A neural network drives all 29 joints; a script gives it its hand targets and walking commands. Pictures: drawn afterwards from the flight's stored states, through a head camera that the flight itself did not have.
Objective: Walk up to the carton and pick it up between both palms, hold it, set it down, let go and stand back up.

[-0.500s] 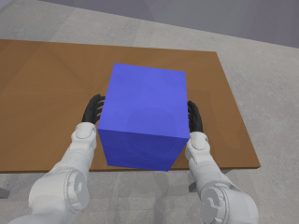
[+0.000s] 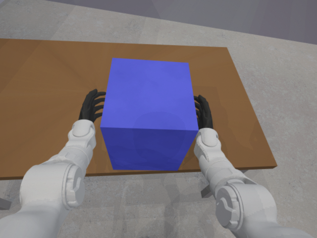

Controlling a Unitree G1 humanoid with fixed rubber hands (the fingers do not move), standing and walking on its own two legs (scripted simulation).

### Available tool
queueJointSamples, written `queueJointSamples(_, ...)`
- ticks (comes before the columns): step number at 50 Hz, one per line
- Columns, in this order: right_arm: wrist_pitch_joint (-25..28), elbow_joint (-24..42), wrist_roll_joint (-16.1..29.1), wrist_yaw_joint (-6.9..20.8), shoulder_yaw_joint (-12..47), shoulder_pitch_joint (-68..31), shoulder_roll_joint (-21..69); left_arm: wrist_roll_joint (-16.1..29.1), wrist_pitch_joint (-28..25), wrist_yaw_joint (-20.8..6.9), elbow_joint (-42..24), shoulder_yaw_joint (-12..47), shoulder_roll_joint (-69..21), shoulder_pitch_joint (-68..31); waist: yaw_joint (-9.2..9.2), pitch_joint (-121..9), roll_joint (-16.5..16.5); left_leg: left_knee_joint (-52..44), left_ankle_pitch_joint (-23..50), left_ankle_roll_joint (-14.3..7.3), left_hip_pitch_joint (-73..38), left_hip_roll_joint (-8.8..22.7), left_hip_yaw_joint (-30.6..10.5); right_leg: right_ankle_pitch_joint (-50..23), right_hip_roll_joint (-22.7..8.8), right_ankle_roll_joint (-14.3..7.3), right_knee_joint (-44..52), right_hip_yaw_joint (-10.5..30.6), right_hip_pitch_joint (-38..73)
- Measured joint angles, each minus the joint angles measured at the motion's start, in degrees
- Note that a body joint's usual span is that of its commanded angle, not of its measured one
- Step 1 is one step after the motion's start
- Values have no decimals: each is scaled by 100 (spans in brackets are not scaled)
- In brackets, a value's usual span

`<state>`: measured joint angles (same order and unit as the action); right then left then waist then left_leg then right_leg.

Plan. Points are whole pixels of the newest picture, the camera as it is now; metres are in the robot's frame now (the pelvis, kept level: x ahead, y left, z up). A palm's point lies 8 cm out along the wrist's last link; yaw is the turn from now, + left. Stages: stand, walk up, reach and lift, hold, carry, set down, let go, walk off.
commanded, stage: set down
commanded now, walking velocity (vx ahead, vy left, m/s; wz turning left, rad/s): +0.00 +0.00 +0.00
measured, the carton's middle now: (148, 119) +0.44 +0.03 +0.00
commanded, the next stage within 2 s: none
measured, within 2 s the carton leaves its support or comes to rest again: neither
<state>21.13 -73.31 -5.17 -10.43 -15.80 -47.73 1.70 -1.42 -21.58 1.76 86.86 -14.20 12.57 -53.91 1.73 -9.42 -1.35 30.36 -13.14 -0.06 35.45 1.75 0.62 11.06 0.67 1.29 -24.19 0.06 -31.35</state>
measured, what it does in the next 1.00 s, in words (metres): stands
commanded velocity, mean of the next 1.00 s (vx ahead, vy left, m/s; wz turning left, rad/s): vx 0.00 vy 0.00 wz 0.00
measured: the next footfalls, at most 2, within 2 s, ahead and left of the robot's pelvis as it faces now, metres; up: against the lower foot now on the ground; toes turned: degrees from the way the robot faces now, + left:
none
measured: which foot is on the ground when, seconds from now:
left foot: down 0.00-1.00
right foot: down 0.00-1.00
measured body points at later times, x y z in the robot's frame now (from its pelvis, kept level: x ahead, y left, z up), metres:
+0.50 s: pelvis -0.02 +0.00 +0.00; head +0.03 +0.02 +0.44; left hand +0.39 +0.21 +0.01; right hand +0.36 -0.14 +0.00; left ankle +0.00 +0.11 -0.73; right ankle -0.01 -0.14 -0.73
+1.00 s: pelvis -0.04 +0.00 +0.00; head +0.00 +0.02 +0.44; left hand +0.31 +0.23 -0.02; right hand +0.28 -0.16 -0.02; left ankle +0.00 +0.11 -0.73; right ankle -0.01 -0.14 -0.73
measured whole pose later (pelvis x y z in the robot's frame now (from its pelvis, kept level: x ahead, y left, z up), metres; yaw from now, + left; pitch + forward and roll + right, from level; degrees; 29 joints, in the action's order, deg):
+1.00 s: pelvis -0.04 +0.00 +0.00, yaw +0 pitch +12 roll -2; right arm 24.2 -57.2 4.1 -10.4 -2.6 -20.7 0.2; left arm 8.8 -22.1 -3.2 61.6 -6.5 14.3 -25.5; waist 1.6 -7.4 -0.9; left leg 33.3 -12.0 -0.2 33.1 1.8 0.6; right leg 10.4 0.7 1.3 -28.1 0.0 -29.4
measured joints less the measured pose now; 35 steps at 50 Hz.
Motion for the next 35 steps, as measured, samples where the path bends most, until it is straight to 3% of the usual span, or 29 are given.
queueJointSamples(25,211,-1,633,0,859,928,-145,496,-97,-306,-280,329,122,701,0,-43,51,195,84,-1,41,2,-1,-28,0,0,-295,0,-87)
queueJointSamples(32,215,239,770,0,1031,1110,-147,744,-158,-310,-483,467,145,974,0,-37,49,287,87,-9,41,2,-2,-34,0,0,-385,0,-85)
queueJointSamples(35,288,400,861,1,1184,1292,-146,749,-168,-359,-911,484,147,1273,0,-61,48,294,100,-9,34,1,-2,-48,0,0,-388,0,-75)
